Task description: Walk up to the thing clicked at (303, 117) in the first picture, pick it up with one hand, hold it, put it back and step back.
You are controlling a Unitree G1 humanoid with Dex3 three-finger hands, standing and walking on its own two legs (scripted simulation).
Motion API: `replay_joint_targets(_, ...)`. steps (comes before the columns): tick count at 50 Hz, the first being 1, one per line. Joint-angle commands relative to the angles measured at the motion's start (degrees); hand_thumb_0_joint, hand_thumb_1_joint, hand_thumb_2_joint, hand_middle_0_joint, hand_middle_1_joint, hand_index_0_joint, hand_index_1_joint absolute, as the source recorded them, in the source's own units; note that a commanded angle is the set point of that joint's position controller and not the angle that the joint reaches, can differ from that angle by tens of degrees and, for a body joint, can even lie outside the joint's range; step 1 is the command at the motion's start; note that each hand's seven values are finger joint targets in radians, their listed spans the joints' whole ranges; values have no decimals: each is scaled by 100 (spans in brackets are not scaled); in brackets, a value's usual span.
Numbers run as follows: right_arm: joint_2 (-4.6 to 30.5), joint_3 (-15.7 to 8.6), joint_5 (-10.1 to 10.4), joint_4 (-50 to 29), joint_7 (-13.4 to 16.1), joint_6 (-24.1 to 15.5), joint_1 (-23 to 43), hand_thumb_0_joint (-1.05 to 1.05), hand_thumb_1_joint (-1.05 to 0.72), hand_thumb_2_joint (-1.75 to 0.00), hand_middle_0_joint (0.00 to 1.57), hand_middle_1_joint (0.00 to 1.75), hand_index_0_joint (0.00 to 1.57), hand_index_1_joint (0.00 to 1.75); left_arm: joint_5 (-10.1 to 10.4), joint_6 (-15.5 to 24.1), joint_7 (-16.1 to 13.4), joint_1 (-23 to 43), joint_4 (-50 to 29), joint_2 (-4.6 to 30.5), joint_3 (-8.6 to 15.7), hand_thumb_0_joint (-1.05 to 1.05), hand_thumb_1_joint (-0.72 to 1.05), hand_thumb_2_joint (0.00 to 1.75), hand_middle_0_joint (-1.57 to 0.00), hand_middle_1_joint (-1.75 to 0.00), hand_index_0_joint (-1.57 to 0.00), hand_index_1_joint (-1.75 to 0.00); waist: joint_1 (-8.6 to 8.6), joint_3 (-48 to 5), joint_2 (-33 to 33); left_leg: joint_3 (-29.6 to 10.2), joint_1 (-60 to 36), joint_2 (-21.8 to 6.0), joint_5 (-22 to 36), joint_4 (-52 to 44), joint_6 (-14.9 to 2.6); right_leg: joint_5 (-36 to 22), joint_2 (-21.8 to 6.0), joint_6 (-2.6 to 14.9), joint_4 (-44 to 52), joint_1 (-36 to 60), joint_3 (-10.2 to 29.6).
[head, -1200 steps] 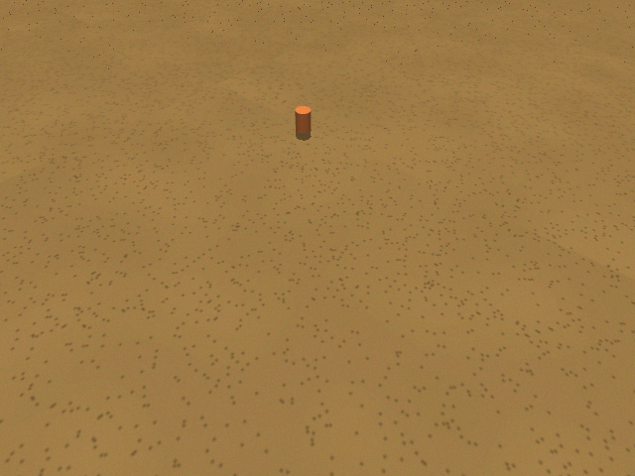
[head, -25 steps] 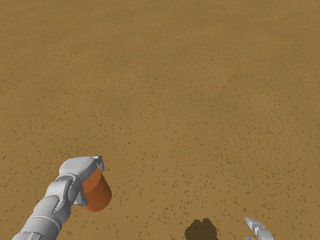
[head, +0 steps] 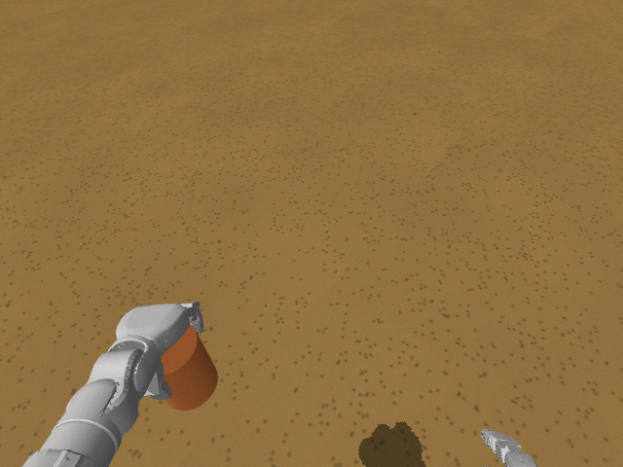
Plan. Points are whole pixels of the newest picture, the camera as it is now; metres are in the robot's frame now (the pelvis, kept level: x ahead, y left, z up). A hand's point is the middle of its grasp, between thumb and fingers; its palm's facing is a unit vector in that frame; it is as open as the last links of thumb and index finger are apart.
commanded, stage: crouch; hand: left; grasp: from above
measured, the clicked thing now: (179, 365) +0.31 +0.22 -0.09
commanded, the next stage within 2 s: lower in 1.98 s
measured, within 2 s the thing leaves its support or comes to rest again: neither
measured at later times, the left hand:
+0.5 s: hand (192, 379) +0.33 +0.23 -0.21, palm faces -0.42 +0.06 -0.90, open 11.5 cm
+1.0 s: hand (221, 396) +0.38 +0.23 -0.44, palm faces -0.46 +0.00 -0.89, open 11.5 cm
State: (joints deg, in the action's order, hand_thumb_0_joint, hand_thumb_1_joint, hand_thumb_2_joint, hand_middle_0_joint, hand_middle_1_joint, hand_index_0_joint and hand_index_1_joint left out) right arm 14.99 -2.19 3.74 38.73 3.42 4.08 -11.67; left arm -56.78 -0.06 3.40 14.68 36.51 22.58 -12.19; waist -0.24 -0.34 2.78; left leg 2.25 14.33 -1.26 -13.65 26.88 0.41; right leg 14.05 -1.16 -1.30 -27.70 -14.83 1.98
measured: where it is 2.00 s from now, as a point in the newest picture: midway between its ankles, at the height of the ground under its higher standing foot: outside the picture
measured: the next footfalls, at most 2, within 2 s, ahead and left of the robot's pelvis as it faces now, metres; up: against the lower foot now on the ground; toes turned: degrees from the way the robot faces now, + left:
none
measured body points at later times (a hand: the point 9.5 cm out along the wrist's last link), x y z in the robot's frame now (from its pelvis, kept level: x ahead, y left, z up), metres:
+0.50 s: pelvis -0.04 +0.00 -0.10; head +0.08 +0.02 +0.34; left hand +0.35 +0.23 -0.16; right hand +0.04 -0.29 -0.21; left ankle +0.00 +0.13 -0.74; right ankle +0.01 -0.13 -0.74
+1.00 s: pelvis -0.08 +0.01 -0.29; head +0.14 +0.04 +0.11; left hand +0.40 +0.23 -0.39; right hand -0.05 -0.26 -0.41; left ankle +0.00 +0.13 -0.74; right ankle +0.00 -0.13 -0.74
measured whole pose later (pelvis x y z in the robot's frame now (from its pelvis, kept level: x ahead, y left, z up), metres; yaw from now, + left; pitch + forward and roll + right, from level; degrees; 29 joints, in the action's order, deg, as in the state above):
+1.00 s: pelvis -0.08 +0.01 -0.29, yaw -1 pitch +37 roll -4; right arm 13.3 -0.4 -4.3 42.9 -1.1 -2.6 -13.4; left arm -69.4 6.7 -19.5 49.6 75.6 31.1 0.5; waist 11.6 -10.2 2.4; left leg -3.0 109.6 -1.5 -36.3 108.4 -0.5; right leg 36.3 -0.1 -2.6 -105.8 -106.9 -0.2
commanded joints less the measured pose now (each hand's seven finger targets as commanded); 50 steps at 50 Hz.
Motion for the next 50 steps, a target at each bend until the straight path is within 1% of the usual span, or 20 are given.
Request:
replay_joint_targets(1,726,-215,-34,-778,21,-188,417,0,-90,-90,20,30,20,30,-61,80,-430,1824,-888,1197,722,0,34,113,-69,-115,-72,-112,38,-1252,-325,-36,-604,202,1276,-214,-116,-1114,254,182,351,159,-196)
replay_joint_targets(6,711,-258,-109,-659,-26,-126,270,0,-90,-90,20,30,20,30,-276,246,-878,1865,-349,1056,710,0,33,118,-71,-114,-73,-112,141,-1208,-484,-11,-320,259,1106,51,-136,-1018,188,140,191,-167,-167)
replay_joint_targets(9,754,-294,-175,-533,-78,-105,93,0,-90,-90,20,30,20,30,-486,312,-1244,2290,166,1037,639,0,35,119,-72,-115,-74,-113,294,-1329,-440,5,42,280,1047,459,-139,-1068,155,126,-143,-595,-140)
replay_joint_targets(12,812,-367,-265,-348,-159,-119,-123,0,-90,-90,20,30,20,30,-595,382,-1606,2740,593,940,590,0,37,117,-71,-119,-74,-116,421,-1717,-294,-19,515,240,976,1148,-93,-987,164,153,-785,-1185,-170)
replay_joint_targets(16,832,-431,-375,-283,-263,-198,-382,0,-90,-90,20,30,20,30,-894,523,-2078,3169,1201,871,586,0,37,116,-72,-118,-75,-115,511,-2274,-147,-72,1768,224,597,2362,-68,-621,178,189,-1893,-2367,-190)
replay_joint_targets(17,867,-466,-389,-298,-275,-212,-430,0,-90,-90,20,30,20,30,-932,552,-2207,3333,1297,963,669,0,38,117,-72,-120,-75,-117,493,-2459,-85,-68,1981,217,467,2621,-55,-492,184,205,-2139,-2635,-198)
replay_joint_targets(20,932,-482,-437,-236,-287,-254,-597,0,-91,-90,20,30,20,30,-1116,536,-2500,4015,1477,1008,663,0,40,112,-72,-122,-77,-117,657,-2998,213,-109,2587,174,340,3306,-83,-338,222,229,-2829,-3458,-240)
replay_joint_targets(23,985,-509,-489,-135,-239,-316,-738,0,-90,-90,20,30,20,30,-1129,398,-2713,4221,2075,1103,737,0,42,110,-72,-120,-77,-114,709,-3199,315,-223,3103,114,175,3807,-66,-74,282,287,-3469,-4351,-362)
replay_joint_targets(25,995,-498,-526,-58,-211,-376,-818,0,-90,-90,20,30,20,30,-1111,317,-2762,4443,2368,1214,789,0,42,109,-72,-119,-77,-114,761,-3443,356,-281,3603,92,83,4165,-90,24,290,299,-3873,-4753,-391)
replay_joint_targets(27,1011,-506,-562,-31,-194,-423,-864,0,-90,-90,20,30,20,30,-1109,237,-2791,4574,2413,1600,1031,0,42,109,-74,-117,-78,-112,695,-3843,352,-262,4127,112,-112,4559,-123,136,283,291,-4226,-4859,-389)
replay_joint_targets(30,1026,-518,-595,-66,-169,-476,-905,0,-90,-90,20,30,20,30,-1000,137,-2728,4762,2393,1622,1070,0,44,112,-76,-116,-80,-112,774,-4242,476,-353,4520,89,-479,4865,-98,405,247,321,-4703,-5253,-416)
replay_joint_targets(32,1010,-497,-628,-29,-166,-513,-904,0,-90,-90,20,30,20,30,-968,90,-2651,4647,2764,1611,1093,0,45,110,-77,-115,-81,-111,804,-4183,361,-369,4971,82,-772,5116,-117,671,255,319,-4922,-5584,-449)
replay_joint_targets(33,1037,-490,-650,-23,-173,-540,-918,0,-90,-90,20,30,20,30,-975,89,-2611,4855,2750,1731,1149,0,45,112,-77,-116,-81,-112,887,-4285,409,-423,5119,69,-884,5247,-116,756,247,321,-5077,-5784,-456)
replay_joint_targets(35,1046,-463,-672,-52,-185,-567,-921,0,-90,-90,20,30,20,30,-996,122,-2542,5027,2642,2029,1310,0,42,112,-76,-115,-80,-112,842,-4501,603,-476,5319,76,-1095,5448,-89,976,237,341,-5392,-6084,-488)
replay_joint_targets(38,1042,-412,-698,-1,-211,-600,-966,0,-90,-90,20,30,20,30,-990,249,-2449,5166,2853,1917,1263,0,43,110,-76,-114,-80,-110,1049,-4182,558,-568,5883,85,-1726,5722,-102,1507,226,352,-5658,-6732,-533)
replay_joint_targets(39,1049,-416,-702,-13,-220,-618,-978,0,-90,-90,20,30,20,30,-975,319,-2444,5374,2733,1895,1254,0,43,107,-75,-113,-80,-109,1077,-4413,542,-519,5982,102,-1792,5892,-130,1545,249,357,-5752,-6772,-535)
replay_joint_targets(41,1091,-378,-711,-8,-257,-657,-1046,0,-90,-90,20,30,20,30,-1005,416,-2459,5553,2704,2250,1437,0,43,110,-76,-113,-80,-109,1096,-4576,542,-547,6236,113,-1913,6143,-154,1648,239,344,-5966,-6944,-545)
replay_joint_targets(45,1130,-293,-784,148,-331,-747,-1163,0,-90,-90,20,30,20,30,-1109,642,-2541,5929,2663,2186,1396,0,43,111,-76,-113,-80,-109,1298,-4748,866,-639,6232,92,-1832,6546,-111,1579,194,348,-6370,-7588,-603)
replay_joint_targets(48,1160,-267,-831,215,-394,-766,-1269,0,-90,-90,20,30,20,30,-1256,714,-2693,6030,2766,2591,1619,0,41,111,-77,-110,-80,-107,1226,-5075,1003,-530,6300,120,-1507,6914,-123,1319,209,345,-6622,-7641,-615)
replay_joint_targets(50,1157,-234,-883,271,-468,-791,-1285,0,-91,-90,20,30,20,30,-1297,710,-2766,6103,2819,2386,1533,0,41,113,-78,-109,-80,-106,1300,-5072,1220,-566,6255,108,-1297,7054,-90,1198,185,358,-6822,-7905,-650)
